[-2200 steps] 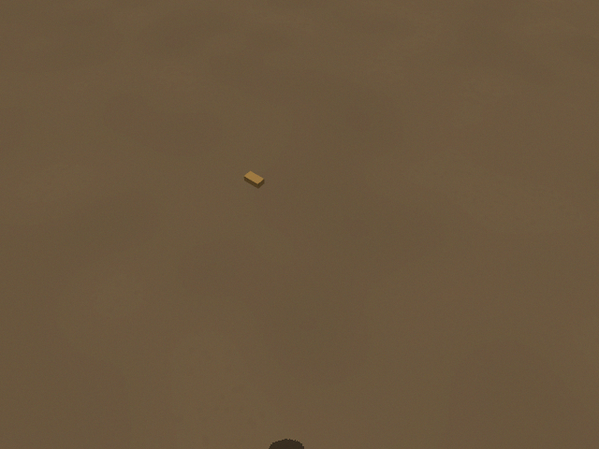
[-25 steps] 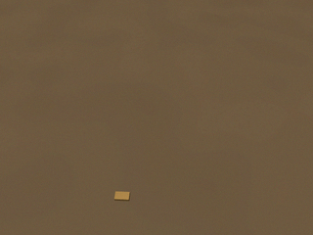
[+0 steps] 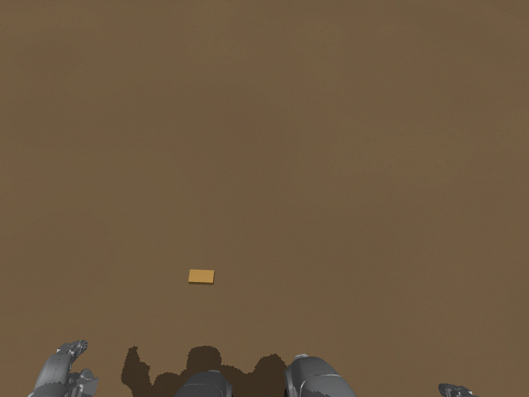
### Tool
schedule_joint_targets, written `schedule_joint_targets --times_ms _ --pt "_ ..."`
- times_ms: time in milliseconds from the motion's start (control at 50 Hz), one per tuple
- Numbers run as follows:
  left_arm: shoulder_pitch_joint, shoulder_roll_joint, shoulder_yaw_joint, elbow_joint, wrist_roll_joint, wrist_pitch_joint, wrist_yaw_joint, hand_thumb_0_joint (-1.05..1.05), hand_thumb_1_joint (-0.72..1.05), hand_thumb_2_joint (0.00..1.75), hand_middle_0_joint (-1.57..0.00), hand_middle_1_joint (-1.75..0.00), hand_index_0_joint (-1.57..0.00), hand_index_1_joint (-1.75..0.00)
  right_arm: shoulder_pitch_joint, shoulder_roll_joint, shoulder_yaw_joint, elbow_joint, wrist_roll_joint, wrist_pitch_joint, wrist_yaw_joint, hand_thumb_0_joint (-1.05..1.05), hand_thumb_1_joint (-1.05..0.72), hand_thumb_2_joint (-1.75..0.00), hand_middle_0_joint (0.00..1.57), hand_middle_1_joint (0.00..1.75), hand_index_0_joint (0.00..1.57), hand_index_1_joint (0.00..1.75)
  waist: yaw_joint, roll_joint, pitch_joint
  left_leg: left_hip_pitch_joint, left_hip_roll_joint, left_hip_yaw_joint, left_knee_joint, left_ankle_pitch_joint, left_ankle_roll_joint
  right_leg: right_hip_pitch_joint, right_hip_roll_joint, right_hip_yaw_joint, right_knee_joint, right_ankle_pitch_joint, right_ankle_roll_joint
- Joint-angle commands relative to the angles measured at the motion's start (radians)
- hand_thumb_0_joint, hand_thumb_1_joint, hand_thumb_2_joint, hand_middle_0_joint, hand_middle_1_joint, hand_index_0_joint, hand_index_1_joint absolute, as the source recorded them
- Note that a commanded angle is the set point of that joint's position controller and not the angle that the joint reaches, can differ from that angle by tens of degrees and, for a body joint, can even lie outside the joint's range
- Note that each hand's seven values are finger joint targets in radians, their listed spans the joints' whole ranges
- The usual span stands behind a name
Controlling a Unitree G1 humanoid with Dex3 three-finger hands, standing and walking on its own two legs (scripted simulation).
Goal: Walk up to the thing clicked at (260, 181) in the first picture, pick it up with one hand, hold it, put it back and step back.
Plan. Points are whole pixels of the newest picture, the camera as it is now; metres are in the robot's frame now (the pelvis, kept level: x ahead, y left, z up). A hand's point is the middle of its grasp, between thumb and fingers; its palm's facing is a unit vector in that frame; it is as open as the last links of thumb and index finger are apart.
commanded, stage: step back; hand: left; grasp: from above
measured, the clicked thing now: (201, 277) +0.50 +0.18 -0.75
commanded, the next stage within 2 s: none
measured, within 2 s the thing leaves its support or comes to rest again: neither
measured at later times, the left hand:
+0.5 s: hand out of the picture +0.00 +0.24 -0.13, palm faces -0.07 -0.91 -0.40, open 7.4 cm
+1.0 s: hand out of the picture -0.15 +0.26 -0.15, palm faces -0.03 -0.93 -0.36, open 7.4 cm
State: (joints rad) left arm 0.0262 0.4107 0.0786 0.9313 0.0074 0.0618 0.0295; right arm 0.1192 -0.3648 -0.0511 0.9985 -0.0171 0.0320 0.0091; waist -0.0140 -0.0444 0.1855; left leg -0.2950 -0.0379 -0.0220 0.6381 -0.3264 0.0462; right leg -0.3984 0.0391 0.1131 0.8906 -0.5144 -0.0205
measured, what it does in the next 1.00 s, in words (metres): walks backwards: right foot, then left foot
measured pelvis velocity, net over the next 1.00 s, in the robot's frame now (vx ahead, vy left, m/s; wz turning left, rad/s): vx -0.25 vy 0.00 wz -0.06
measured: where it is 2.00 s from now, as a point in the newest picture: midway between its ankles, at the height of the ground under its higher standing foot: outside the picture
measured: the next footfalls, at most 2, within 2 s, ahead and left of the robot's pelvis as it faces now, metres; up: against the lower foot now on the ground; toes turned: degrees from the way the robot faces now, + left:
right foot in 0.34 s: -0.05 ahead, -0.13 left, +0.00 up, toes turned -2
left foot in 0.72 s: -0.15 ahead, +0.12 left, +0.00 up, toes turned -4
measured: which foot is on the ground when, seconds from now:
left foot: down 0.00-0.38, up 0.40-0.70, down 0.72-1.00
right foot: up 0.00-0.32, down 0.34-0.74, up 0.76-1.00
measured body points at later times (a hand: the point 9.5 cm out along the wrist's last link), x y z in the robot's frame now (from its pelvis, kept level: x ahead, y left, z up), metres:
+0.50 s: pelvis -0.10 -0.02 +0.01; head -0.05 -0.04 +0.45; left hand +0.01 +0.28 -0.10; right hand -0.02 -0.33 -0.13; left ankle -0.10 +0.12 -0.65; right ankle -0.09 -0.12 -0.73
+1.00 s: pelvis -0.25 +0.00 +0.01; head -0.19 +0.02 +0.45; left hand -0.15 +0.31 -0.13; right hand -0.14 -0.32 -0.09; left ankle -0.19 +0.12 -0.73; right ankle -0.31 -0.15 -0.66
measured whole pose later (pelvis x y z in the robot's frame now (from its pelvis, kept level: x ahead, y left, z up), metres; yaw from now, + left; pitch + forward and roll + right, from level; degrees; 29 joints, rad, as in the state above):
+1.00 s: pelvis -0.25 +0.00 +0.01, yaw -3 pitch -1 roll -1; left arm 0.18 0.40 0.09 0.83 0.01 0.07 0.01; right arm 0.11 -0.35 -0.04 0.84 -0.02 0.02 -0.01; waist 0.02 -0.05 0.17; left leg -0.33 0.02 -0.03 0.55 -0.20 0.01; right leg -0.37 0.08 0.15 1.07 -0.50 0.03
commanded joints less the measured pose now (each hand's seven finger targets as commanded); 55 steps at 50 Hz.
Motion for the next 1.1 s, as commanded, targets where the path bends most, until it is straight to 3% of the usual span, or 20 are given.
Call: schedule_joint_targets --times_ms 0,40,180,280,320,340,360,380,460,580,640,680,700,720,740,760,820,960,1040,1080 --pt "0.078 0.142 0.026 -0.066 -0.008 -0.011 0.019 0.0 0.9 0.9 -0.2 -0.3 -0.2 -0.3 -0.04 -0.269 -0.064 -0.112 -0.017 -0.027 -0.038 0.0 -0.9 -0.9 0.2 0.3 0.2 0.3 0.019 0.209 -0.242 0.217 0.312 -0.289 -0.203 0.769 0.163 -0.093 0.052 0.102 0.286 -0.065 -0.015" --pt "0.115 0.148 0.03 -0.072 -0.008 -0.012 0.012 0.0 0.9 0.9 -0.2 -0.3 -0.2 -0.3 -0.053 -0.235 -0.054 -0.137 -0.015 -0.03 -0.044 0.0 -0.9 -0.9 0.2 0.3 0.2 0.3 0.038 0.191 -0.251 0.234 0.261 -0.205 -0.181 0.706 0.159 -0.099 0.056 0.077 0.301 0.008 0.002" --pt "0.085 0.146 0.041 -0.124 0.006 -0.031 0.002 0.0 0.9 0.9 -0.2 -0.3 -0.2 -0.3 0.059 -0.248 -0.07 -0.166 -0.004 -0.026 -0.045 0.0 -0.9 -0.9 0.2 0.3 0.2 0.3 -0.036 0.171 -0.25 0.318 0.299 -0.221 -0.148 0.649 0.213 -0.071 0.011 0.01 0.029 0.003 0.049" --pt "0.199 0.132 0.051 -0.086 0.017 -0.041 -0.009 0.0 0.9 0.9 -0.2 -0.3 -0.2 -0.3 -0.017 -0.263 -0.067 -0.2 -0.001 -0.012 -0.034 0.0 -0.9 -0.9 0.2 0.3 0.2 0.3 0.012 0.194 -0.285 0.154 0.266 -0.186 -0.11 0.436 0.149 0.165 -0.014 -0.08 -0.32 0.168 0.012" --pt "0.246 0.157 0.06 -0.073 0.029 -0.052 -0.008 0.0 0.9 0.9 -0.2 -0.3 -0.2 -0.3 -0.041 -0.238 -0.059 -0.201 0.015 -0.005 -0.03 0.0 -0.9 -0.9 0.2 0.3 0.2 0.3 0.039 0.112 -0.291 0.003 0.2 -0.142 -0.037 0.266 0.063 0.293 -0.075 0.008 -0.459 0.358 -0.037" --pt "0.232 0.221 0.076 -0.093 0.035 -0.056 -0.009 0.0 0.9 0.9 -0.2 -0.3 -0.2 -0.3 -0.048 -0.209 -0.048 -0.214 0.021 -0.003 -0.027 0.0 -0.9 -0.9 0.2 0.3 0.2 0.3 0.036 -0.067 -0.252 -0.14 0.073 -0.077 0.104 0.071 0.0 0.295 -0.22 0.244 -0.505 0.417 -0.11" --pt "0.155 0.296 0.088 -0.125 0.025 -0.051 -0.012 0.0 0.9 0.9 -0.2 -0.3 -0.2 -0.3 -0.065 -0.186 -0.049 -0.217 0.02 0.002 -0.035 0.0 -0.9 -0.9 0.2 0.3 0.2 0.3 0.054 -0.22 -0.176 -0.167 -0.074 -0.017 0.334 -0.256 -0.042 0.126 -0.403 0.419 -0.598 0.428 -0.276" --pt "0.078 0.313 0.091 -0.169 0.036 -0.057 -0.006 0.0 0.9 0.9 -0.2 -0.3 -0.2 -0.3 -0.028 -0.215 -0.062 -0.197 0.012 0.009 -0.041 0.0 -0.9 -0.9 0.2 0.3 0.2 0.3 0.039 -0.212 -0.131 -0.103 -0.051 -0.12 0.525 -0.304 -0.058 -0.019 -0.471 0.494 -0.605 0.463 -0.329" --pt "0.013 0.182 0.069 -0.198 0.026 -0.057 0.0 0.0 0.9 0.9 -0.2 -0.3 -0.2 -0.3 0.058 -0.2 -0.045 -0.15 0.027 -0.003 -0.035 0.0 -0.9 -0.9 0.2 0.3 0.2 0.3 -0.014 -0.084 -0.14 -0.16 -0.107 -0.144 0.567 -0.156 -0.056 0.113 -0.233 0.121 -0.496 0.631 -0.178" --pt "0.168 0.162 0.063 -0.2 0.03 -0.046 0.008 0.0 0.9 0.9 -0.2 -0.3 -0.2 -0.3 0.029 -0.184 -0.028 -0.193 0.017 -0.019 -0.047 0.0 -0.9 -0.9 0.2 0.3 0.2 0.3 0.079 -0.123 -0.263 -0.23 -0.036 -0.078 0.25 -0.225 -0.082 0.481 -0.264 0.128 -0.383 0.831 -0.207" --pt "0.141 0.182 0.06 -0.219 0.017 -0.031 0.005 0.0 0.9 0.9 -0.2 -0.3 -0.2 -0.3 0.102 -0.185 -0.036 -0.176 0.01 -0.028 -0.045 0.0 -0.9 -0.9 0.2 0.3 0.2 0.3 0.045 -0.176 -0.309 -0.079 0.019 -0.032 -0.058 -0.113 -0.05 0.45 -0.26 0.117 -0.304 0.854 -0.176" --pt "0.094 0.188 0.052 -0.236 0.005 -0.016 -0.003 0.0 0.9 0.9 -0.2 -0.3 -0.2 -0.3 0.159 -0.186 -0.05 -0.149 -0.005 -0.032 -0.042 0.0 -0.9 -0.9 0.2 0.3 0.2 0.3 0.0 -0.12 -0.294 0.088 0.017 0.002 -0.287 0.182 -0.034 0.298 -0.218 0.076 -0.249 0.712 -0.114" --pt "0.101 0.16 0.044 -0.245 0.003 -0.011 -0.008 0.0 0.9 0.9 -0.2 -0.3 -0.2 -0.3 0.14 -0.24 -0.068 -0.159 -0.017 -0.034 -0.039 0.0 -0.9 -0.9 0.2 0.3 0.2 0.3 0.008 0.002 -0.288 0.168 0.12 -0.164 -0.266 0.269 0.004 0.139 -0.148 0.042 -0.202 0.497 -0.058" --pt "0.101 0.121 0.038 -0.254 -0.002 -0.014 -0.007 0.0 0.9 0.9 -0.2 -0.3 -0.2 -0.3 0.106 -0.329 -0.085 -0.174 -0.03 -0.032 -0.035 0.0 -0.9 -0.9 0.2 0.3 0.2 0.3 0.009 0.215 -0.266 0.215 0.311 -0.399 -0.294 0.406 0.088 -0.047 0.002 -0.039 -0.05 0.172 -0.014" --pt "0.05 0.161 0.058 -0.254 0.008 -0.012 0.006 0.0 0.9 0.9 -0.2 -0.3 -0.2 -0.3 0.061 -0.392 -0.093 -0.197 -0.026 -0.028 -0.026 0.0 -0.9 -0.9 0.2 0.3 0.2 0.3 -0.033 0.286 -0.21 0.023 0.438 -0.49 -0.323 0.41 0.233 -0.031 0.055 0.007 0.14 -0.139 0.008" --pt "0.044 0.177 0.064 -0.241 0.018 -0.012 0.011 0.0 0.9 0.9 -0.2 -0.3 -0.2 -0.3 0.022 -0.38 -0.093 -0.202 -0.027 -0.034 -0.031 0.0 -0.9 -0.9 0.2 0.3 0.2 0.3 -0.032 0.269 -0.166 -0.077 0.464 -0.527 -0.342 0.369 0.281 0.0 0.042 0.073 0.288 -0.137 0.01" --pt "0.138 0.162 0.065 -0.19 -0.003 -0.013 -0.005 0.0 0.9 0.9 -0.2 -0.3 -0.2 -0.3 -0.071 -0.254 -0.055 -0.229 -0.028 -0.037 -0.036 0.0 -0.9 -0.9 0.2 0.3 0.2 0.3 0.05 0.167 -0.15 0.023 0.267 -0.217 -0.263 0.459 0.16 -0.081 0.079 0.091 0.385 0.013 -0.001" --pt "0.157 0.133 0.052 -0.196 0.009 -0.033 -0.008 0.0 0.9 0.9 -0.2 -0.3 -0.2 -0.3 0.041 -0.246 -0.067 -0.227 -0.008 -0.029 -0.041 0.0 -0.9 -0.9 0.2 0.3 0.2 0.3 -0.013 0.234 -0.236 0.304 0.292 -0.197 -0.149 0.572 0.212 -0.077 0.005 0.014 0.032 -0.023 0.061" --pt "0.244 0.127 0.052 -0.135 0.014 -0.043 -0.013 0.0 0.9 0.9 -0.2 -0.3 -0.2 -0.3 -0.012 -0.277 -0.072 -0.248 -0.009 -0.004 -0.033 0.0 -0.9 -0.9 0.2 0.3 0.2 0.3 0.016 0.261 -0.271 0.169 0.25 -0.164 -0.098 0.422 0.153 0.143 -0.014 -0.089 -0.365 0.159 0.034" --pt "0.316 0.154 0.061 -0.093 0.028 -0.051 -0.014 0.0 0.9 0.9 -0.2 -0.3 -0.2 -0.3 -0.042 -0.259 -0.066 -0.256 0.008 0.008 -0.029 0.0 -0.9 -0.9 0.2 0.3 0.2 0.3 0.046 0.214 -0.291 0.022 0.191 -0.139 -0.04 0.262 0.078 0.29 -0.032 -0.067 -0.497 0.329 -0.009"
